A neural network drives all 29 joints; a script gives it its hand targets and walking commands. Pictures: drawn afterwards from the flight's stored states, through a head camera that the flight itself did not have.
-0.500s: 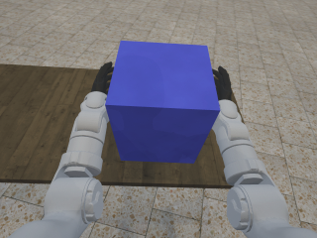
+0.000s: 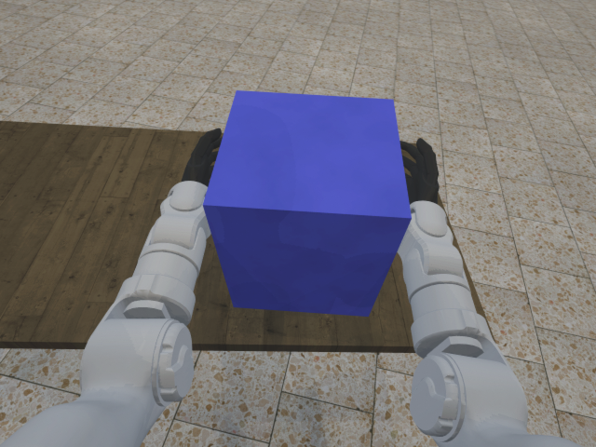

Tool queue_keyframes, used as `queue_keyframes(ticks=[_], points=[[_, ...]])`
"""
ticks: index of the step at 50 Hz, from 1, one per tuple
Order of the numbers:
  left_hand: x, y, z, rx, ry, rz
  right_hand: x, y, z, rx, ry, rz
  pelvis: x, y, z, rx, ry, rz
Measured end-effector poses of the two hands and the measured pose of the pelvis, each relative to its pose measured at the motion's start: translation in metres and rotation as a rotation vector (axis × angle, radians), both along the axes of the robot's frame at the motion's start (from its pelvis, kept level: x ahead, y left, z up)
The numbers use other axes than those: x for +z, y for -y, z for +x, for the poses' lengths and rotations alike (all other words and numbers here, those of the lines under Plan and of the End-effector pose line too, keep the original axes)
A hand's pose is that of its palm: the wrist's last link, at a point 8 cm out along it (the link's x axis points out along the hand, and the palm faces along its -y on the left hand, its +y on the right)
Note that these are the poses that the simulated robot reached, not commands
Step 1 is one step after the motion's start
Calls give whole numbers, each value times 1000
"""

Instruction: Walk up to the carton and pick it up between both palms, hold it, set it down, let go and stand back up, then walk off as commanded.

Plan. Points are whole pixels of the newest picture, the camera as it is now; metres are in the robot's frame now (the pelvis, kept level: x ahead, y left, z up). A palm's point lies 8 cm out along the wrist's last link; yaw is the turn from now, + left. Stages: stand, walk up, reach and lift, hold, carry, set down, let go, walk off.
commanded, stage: set down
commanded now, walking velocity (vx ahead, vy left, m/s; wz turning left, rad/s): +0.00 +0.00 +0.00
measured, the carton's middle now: (307, 211) +0.42 -0.02 +0.09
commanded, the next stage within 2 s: none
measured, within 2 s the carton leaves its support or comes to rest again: rests again in 1.68 s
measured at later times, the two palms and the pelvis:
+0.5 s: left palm (196, 189) +0.45 +0.14 +0.10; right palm (408, 210) +0.40 -0.16 +0.12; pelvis +0.00 +0.00 +0.00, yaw +0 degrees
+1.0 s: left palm (198, 192) +0.46 +0.14 +0.08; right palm (401, 218) +0.40 -0.15 +0.09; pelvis +0.01 +0.01 +0.00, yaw +0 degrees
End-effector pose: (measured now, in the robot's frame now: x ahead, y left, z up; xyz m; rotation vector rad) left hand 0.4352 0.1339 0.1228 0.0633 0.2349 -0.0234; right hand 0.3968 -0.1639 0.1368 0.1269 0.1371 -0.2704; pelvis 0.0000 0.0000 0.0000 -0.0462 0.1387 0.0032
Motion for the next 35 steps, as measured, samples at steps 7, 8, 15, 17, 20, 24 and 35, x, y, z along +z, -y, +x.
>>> queue_keyframes(ticks=[7,8,15,17,20,24,35], points=[[-5,0,4,-21,-13,4,-6,0,-1,-17,-11,3,0,-1,1,1,-2,0],[-6,0,4,-23,-16,5,-7,-1,-1,-18,-14,1,0,-1,1,1,-2,0],[-13,-4,6,-30,-23,5,-11,-5,0,-20,-21,-11,0,-2,3,2,-5,1],[-14,-5,7,-33,-26,4,-12,-6,1,-22,-24,-13,0,-3,4,2,-5,1],[-16,-6,8,-39,-32,4,-15,-7,1,-27,-29,-17,0,-3,4,2,-6,1],[-20,-7,10,-48,-44,4,-19,-8,0,-37,-40,-9,0,-4,5,3,-6,1],[-28,-7,17,-69,-70,4,-32,-9,0,-57,-65,-17,0,-6,7,4,-9,1]])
